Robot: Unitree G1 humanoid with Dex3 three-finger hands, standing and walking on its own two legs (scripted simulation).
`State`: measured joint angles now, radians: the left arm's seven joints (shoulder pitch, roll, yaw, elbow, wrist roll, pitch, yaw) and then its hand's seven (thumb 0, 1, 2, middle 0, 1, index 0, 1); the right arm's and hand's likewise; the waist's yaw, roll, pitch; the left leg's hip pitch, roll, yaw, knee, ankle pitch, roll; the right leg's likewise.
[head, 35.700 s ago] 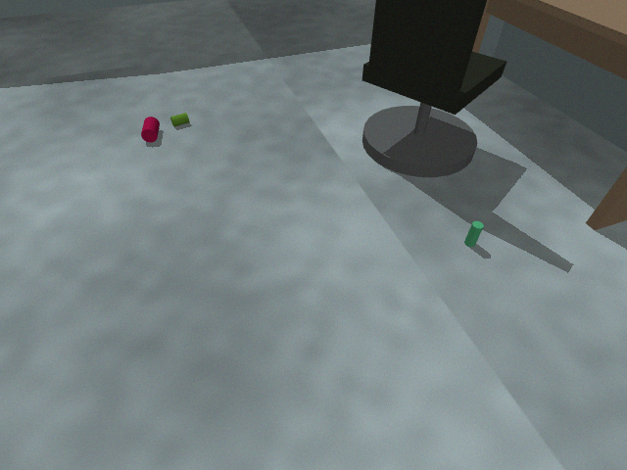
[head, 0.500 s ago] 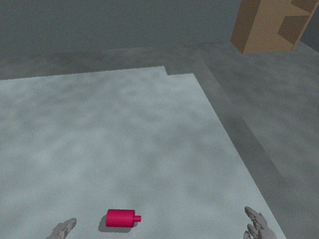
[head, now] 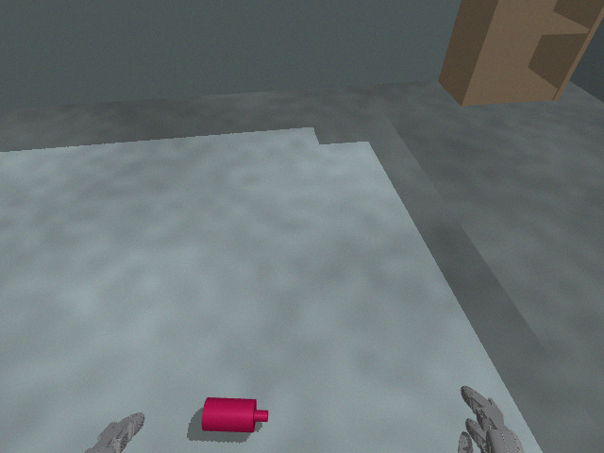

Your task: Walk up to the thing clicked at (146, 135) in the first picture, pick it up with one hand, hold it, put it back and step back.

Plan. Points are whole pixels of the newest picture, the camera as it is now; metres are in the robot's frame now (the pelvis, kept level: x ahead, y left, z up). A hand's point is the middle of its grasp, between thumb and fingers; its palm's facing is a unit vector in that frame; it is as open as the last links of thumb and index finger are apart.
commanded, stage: home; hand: left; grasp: from above
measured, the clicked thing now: (236, 414) +0.44 +0.16 -0.68
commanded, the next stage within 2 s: stand in 0.66 s
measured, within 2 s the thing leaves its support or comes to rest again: neither
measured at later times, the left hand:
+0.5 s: hand out of the picture +0.16 +0.18 -0.05, palm faces +0.05 -0.98 -0.21, open 7.4 cm
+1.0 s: hand out of the picture +0.13 +0.23 -0.10, palm faces +0.04 -0.94 -0.33, open 7.4 cm
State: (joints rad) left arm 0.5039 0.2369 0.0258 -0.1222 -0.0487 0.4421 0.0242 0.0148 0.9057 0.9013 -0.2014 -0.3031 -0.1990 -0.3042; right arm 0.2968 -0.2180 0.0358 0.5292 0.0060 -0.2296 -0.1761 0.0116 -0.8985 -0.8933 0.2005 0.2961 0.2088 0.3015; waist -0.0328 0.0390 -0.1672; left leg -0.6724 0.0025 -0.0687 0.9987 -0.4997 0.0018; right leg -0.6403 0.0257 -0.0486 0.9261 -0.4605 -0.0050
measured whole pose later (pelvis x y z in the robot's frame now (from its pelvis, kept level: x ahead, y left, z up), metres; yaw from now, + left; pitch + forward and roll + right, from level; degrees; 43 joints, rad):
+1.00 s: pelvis -0.01 +0.00 +0.03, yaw +0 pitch +1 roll +0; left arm 0.21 0.28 0.04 0.65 0.05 0.08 0.04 0.01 0.90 0.90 -0.20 -0.30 -0.20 -0.30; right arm 0.19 -0.28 -0.03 0.84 -0.07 -0.04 -0.02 0.01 -0.90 -0.89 0.20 0.30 0.21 0.30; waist 0.03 -0.01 0.01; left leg -0.39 -0.03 -0.03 0.75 -0.38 0.01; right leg -0.39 -0.01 -0.01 0.75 -0.38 0.00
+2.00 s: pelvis -0.01 -0.01 +0.07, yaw +1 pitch -3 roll +0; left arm 0.12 0.30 0.04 1.18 0.03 0.00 0.02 0.01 0.91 0.90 -0.20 -0.30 -0.20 -0.30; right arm 0.15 -0.31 -0.01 1.13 -0.03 0.00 -0.02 0.00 -0.90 -0.89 0.20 0.30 0.21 0.30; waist 0.01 0.01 0.06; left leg -0.10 -0.01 -0.05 0.34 -0.18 0.00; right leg -0.09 0.00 -0.03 0.32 -0.17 -0.01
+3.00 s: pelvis +0.01 -0.01 +0.07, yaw +0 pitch -2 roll +0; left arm 0.10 0.32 0.03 1.16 0.01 -0.01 0.01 0.01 0.91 0.90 -0.20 -0.30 -0.20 -0.30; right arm 0.12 -0.33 0.00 1.13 -0.02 -0.01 -0.01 0.00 -0.90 -0.89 0.20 0.30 0.21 0.30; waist 0.01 0.01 0.05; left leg -0.08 0.00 -0.05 0.30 -0.18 -0.01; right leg -0.08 0.01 -0.02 0.29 -0.17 -0.01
